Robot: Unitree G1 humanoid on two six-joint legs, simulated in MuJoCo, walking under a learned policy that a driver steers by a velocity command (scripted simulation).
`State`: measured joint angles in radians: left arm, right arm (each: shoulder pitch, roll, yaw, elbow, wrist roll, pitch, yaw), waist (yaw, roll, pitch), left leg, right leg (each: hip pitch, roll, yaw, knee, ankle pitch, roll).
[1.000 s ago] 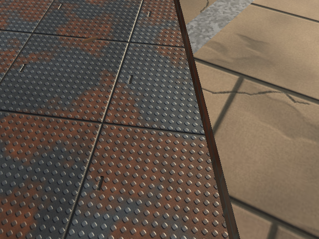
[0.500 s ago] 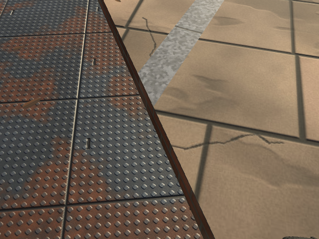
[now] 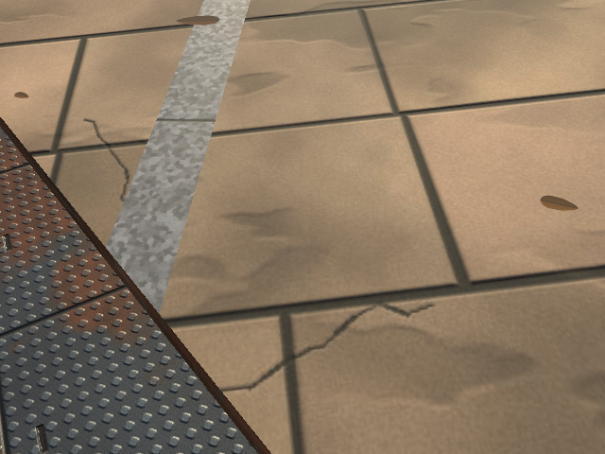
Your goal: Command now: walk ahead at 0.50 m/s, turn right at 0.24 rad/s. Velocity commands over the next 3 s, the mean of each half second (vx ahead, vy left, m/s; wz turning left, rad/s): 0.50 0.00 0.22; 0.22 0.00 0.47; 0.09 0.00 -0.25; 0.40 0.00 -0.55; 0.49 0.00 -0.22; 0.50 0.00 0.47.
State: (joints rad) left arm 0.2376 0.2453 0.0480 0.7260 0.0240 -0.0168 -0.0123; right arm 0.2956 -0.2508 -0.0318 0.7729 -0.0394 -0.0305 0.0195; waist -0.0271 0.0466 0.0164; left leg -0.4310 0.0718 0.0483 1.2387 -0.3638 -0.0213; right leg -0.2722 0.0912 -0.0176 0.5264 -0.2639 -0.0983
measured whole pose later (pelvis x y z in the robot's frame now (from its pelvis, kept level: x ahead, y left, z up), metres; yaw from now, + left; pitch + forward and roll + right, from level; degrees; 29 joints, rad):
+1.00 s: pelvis +0.46 +0.16 +0.03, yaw +27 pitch +2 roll -1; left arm 0.05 0.09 -0.07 0.59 0.02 0.03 0.04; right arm 0.46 -0.21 -0.04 0.85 0.00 0.02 -0.09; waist -0.03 -0.01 0.01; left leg -0.03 -0.16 -0.09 0.38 -0.13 0.12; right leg -0.81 0.08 -0.10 1.30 -0.55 -0.14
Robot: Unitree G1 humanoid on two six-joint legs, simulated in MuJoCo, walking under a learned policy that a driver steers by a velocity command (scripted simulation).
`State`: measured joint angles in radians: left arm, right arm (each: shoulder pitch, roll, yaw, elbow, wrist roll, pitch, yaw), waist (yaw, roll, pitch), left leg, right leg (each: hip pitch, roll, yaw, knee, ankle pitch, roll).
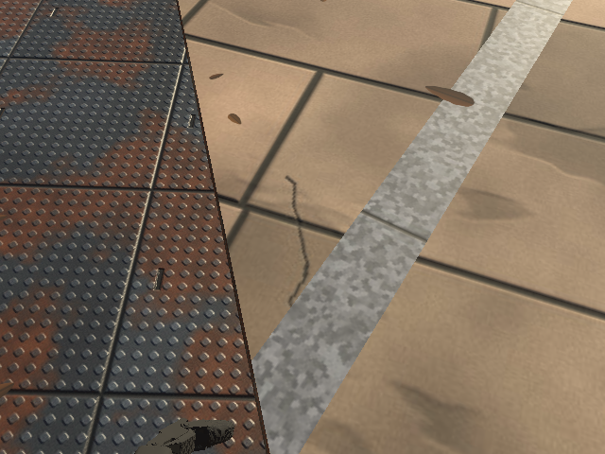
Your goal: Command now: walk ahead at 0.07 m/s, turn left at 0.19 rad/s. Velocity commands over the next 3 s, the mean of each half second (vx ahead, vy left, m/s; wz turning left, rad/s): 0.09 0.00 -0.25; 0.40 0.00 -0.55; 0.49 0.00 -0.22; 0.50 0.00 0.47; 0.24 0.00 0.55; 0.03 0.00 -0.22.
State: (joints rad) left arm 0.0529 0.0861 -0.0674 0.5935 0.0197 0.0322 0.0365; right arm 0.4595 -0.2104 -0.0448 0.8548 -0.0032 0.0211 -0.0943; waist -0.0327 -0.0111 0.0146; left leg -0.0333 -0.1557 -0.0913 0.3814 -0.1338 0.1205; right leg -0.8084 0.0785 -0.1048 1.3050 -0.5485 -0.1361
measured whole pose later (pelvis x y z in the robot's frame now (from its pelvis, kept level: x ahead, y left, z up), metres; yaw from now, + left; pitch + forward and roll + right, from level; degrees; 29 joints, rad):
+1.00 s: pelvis +0.30 +0.09 -0.03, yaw -29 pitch +2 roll +0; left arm 0.05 0.10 -0.01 0.56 0.04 0.06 0.00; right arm 0.57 -0.11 0.01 0.93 -0.03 -0.07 -0.03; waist 0.01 -0.06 -0.03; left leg -0.01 0.00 0.18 0.35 -0.37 0.03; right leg -1.20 0.02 -0.02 2.00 -0.44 -0.09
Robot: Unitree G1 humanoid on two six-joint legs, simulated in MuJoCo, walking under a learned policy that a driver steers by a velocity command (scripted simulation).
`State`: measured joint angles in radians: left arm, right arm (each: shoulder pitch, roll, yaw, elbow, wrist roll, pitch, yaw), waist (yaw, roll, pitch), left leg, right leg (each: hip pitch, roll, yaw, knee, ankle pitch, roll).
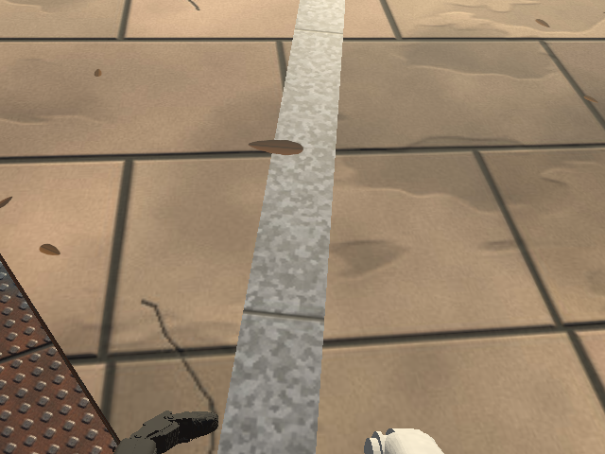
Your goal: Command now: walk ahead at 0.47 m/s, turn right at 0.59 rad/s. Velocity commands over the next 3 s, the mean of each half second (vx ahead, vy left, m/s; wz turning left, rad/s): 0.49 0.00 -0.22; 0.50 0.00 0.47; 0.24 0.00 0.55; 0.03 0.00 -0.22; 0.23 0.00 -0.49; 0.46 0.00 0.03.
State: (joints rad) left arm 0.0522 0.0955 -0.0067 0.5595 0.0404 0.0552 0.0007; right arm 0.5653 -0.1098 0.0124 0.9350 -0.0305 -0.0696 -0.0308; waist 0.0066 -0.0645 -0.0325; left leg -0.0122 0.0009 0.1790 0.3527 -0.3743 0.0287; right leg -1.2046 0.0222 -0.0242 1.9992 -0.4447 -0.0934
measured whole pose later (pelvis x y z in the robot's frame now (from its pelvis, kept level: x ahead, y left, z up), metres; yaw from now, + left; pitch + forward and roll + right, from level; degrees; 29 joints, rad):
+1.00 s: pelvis +0.67 -0.04 +0.15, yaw +12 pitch +4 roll +1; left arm -0.04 0.24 -0.01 0.60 -0.01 -0.12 0.02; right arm 0.43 -0.23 -0.04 0.78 0.04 -0.05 -0.02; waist -0.10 -0.03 -0.01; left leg -0.16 -0.15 -0.24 0.46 -0.34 0.07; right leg -0.64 -0.02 0.14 0.55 0.05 0.06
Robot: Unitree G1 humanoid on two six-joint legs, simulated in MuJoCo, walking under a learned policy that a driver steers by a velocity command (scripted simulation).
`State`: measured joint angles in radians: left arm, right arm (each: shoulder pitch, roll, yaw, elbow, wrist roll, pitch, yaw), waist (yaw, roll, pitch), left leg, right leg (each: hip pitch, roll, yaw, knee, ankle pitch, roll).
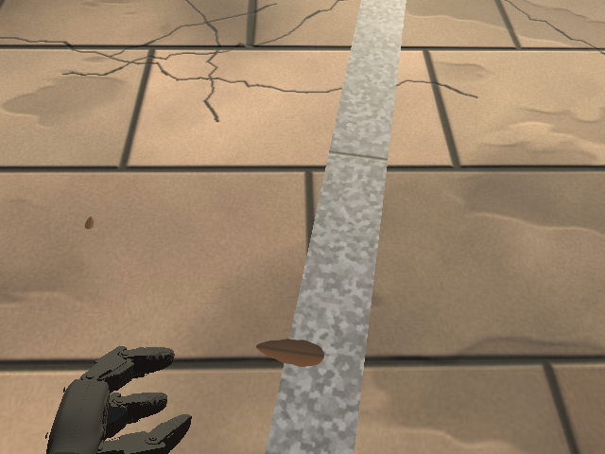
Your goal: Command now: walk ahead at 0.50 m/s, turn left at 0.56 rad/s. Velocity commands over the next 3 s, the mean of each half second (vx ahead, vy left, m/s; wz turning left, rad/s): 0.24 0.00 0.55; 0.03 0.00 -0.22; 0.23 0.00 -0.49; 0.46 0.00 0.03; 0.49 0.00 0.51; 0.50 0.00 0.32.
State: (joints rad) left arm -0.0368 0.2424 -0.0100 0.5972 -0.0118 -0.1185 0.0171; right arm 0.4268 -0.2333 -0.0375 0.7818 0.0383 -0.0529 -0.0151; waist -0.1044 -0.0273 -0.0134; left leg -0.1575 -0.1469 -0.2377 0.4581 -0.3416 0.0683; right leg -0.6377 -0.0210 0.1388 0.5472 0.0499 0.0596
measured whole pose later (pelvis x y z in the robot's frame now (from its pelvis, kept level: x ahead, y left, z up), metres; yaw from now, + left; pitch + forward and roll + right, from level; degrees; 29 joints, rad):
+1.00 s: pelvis +0.19 -0.03 +0.00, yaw +6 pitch +1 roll +2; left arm 0.25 0.26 0.06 0.75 0.03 0.02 0.02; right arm 0.10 -0.28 -0.09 0.71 0.00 0.05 -0.06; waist 0.03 0.04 0.02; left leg -0.54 0.00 0.00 1.03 -0.47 -0.04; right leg -0.31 0.01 0.00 0.61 -0.32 -0.05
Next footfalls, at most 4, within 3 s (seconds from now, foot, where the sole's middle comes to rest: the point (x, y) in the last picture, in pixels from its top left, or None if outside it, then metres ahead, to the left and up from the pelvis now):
0.06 right None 0.22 -0.14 -0.77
0.50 left None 0.26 0.14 -0.77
0.90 right None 0.24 -0.11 -0.77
1.40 left None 0.28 0.10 -0.77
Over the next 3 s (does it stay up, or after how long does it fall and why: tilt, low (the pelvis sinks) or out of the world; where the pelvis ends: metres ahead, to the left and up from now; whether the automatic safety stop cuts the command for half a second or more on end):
stays up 1.02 -0.05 0.00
